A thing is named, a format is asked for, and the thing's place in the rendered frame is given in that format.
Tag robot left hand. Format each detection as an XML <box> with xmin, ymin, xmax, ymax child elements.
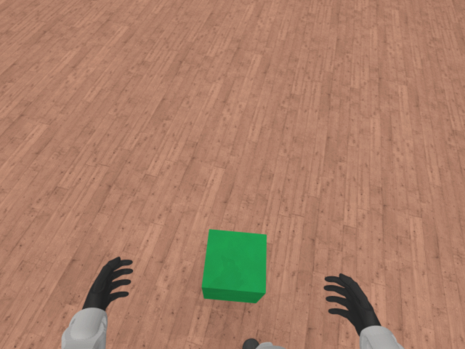
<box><xmin>82</xmin><ymin>257</ymin><xmax>133</xmax><ymax>311</ymax></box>

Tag carton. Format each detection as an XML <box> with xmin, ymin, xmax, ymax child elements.
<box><xmin>202</xmin><ymin>229</ymin><xmax>267</xmax><ymax>303</ymax></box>

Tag robot right hand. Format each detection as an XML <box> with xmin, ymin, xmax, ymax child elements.
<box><xmin>324</xmin><ymin>273</ymin><xmax>381</xmax><ymax>336</ymax></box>

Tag right robot forearm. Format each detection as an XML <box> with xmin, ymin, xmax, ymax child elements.
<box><xmin>360</xmin><ymin>326</ymin><xmax>405</xmax><ymax>349</ymax></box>

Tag left robot forearm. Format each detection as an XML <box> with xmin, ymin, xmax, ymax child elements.
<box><xmin>62</xmin><ymin>308</ymin><xmax>108</xmax><ymax>349</ymax></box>

